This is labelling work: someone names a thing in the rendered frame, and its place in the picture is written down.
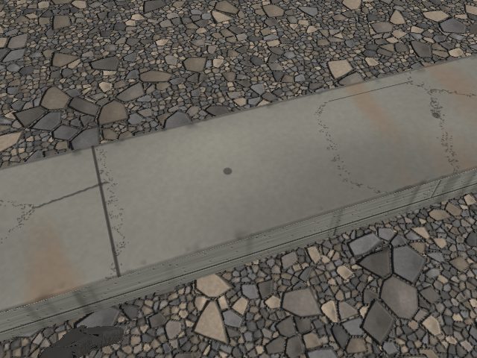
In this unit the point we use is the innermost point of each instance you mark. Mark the robot left hand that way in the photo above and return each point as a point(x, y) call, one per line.
point(82, 340)

